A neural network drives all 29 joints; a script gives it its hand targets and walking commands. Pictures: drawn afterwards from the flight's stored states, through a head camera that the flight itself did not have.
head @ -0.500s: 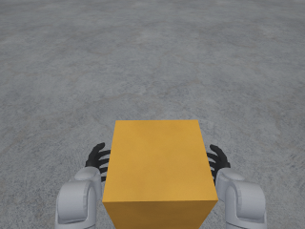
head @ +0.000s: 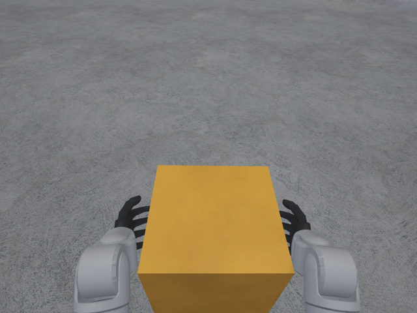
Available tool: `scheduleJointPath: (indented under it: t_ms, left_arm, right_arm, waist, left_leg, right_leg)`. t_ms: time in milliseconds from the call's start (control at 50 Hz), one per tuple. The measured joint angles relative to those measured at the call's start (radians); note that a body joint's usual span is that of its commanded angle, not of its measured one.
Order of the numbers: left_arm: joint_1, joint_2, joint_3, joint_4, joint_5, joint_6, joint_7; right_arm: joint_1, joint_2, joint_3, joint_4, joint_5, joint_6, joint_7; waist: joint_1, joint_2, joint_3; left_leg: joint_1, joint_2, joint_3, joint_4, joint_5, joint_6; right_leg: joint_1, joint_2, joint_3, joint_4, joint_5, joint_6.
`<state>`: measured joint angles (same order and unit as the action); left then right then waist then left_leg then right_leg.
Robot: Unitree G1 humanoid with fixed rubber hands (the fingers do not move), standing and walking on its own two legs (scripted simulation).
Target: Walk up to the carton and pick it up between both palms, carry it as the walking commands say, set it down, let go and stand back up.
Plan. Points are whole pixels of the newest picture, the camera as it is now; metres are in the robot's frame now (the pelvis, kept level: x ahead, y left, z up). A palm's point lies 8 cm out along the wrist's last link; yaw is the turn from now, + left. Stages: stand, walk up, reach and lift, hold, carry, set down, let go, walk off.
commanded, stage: carry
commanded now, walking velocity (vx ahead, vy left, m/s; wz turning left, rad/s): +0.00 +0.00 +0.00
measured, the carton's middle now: (211, 246) +0.28 +0.00 +0.02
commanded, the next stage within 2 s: none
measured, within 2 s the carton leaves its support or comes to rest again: neither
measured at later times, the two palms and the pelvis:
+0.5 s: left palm (155, 225) +0.28 +0.10 +0.09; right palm (319, 231) +0.27 -0.20 +0.08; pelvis +0.02 -0.04 +0.00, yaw +0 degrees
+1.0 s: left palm (156, 223) +0.30 +0.11 +0.07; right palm (312, 229) +0.29 -0.19 +0.06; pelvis +0.03 -0.04 +0.00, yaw +0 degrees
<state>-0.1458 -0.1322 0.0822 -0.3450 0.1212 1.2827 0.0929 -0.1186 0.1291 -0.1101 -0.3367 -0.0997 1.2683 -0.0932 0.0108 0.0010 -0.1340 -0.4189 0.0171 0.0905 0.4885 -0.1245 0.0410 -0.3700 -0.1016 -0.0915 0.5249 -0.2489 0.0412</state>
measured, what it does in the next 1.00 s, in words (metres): shifts its weight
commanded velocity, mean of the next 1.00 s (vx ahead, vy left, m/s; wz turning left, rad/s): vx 0.00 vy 0.00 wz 0.00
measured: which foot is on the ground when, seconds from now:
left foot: down 0.00-1.00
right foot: down 0.00-1.00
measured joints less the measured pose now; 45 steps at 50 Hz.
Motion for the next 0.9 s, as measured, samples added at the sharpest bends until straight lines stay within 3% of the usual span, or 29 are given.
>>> scheduleJointPath:
  t_ms: [140,400,900]
  left_arm:
    - [0.004,0.0,-0.005,0.01,-0.001,-0.002,-0.002]
    - [0.003,0.0,-0.001,0.006,-0.002,-0.023,-0.006]
    - [0.004,0.0,0.013,0.15,0.014,-0.181,-0.024]
  right_arm:
    - [0.006,-0.001,-0.004,-0.003,0.006,0.008,-0.007]
    - [-0.009,0.0,-0.006,-0.008,0.012,0.002,-0.017]
    - [-0.007,0.001,-0.008,0.131,-0.021,-0.153,0.007]
  waist:
    - [-0.012,0.015,-0.001]
    - [-0.015,0.025,0.007]
    - [-0.008,0.021,0.013]
  left_leg:
    - [-0.012,0.02,-0.013,0.018,-0.004,-0.027]
    - [-0.005,0.051,-0.026,0.03,-0.028,-0.058]
    - [0.018,0.048,-0.025,0.029,-0.052,-0.061]
  right_leg:
    - [-0.009,0.019,-0.009,0.008,0.049,-0.009]
    - [0.0,0.05,-0.021,0.015,0.021,-0.039]
    - [0.023,0.047,-0.021,0.014,-0.003,-0.037]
